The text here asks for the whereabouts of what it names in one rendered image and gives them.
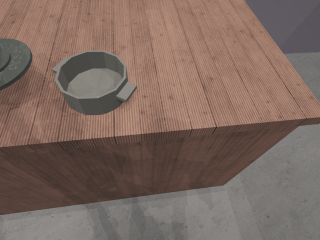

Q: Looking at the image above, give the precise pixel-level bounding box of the lid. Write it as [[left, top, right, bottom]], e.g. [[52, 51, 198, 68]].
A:
[[0, 38, 33, 91]]

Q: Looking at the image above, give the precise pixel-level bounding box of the pot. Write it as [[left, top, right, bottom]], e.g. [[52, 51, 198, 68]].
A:
[[52, 50, 137, 115]]

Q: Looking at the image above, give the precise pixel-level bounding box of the table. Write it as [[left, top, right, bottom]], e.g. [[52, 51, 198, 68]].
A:
[[0, 0, 320, 215]]

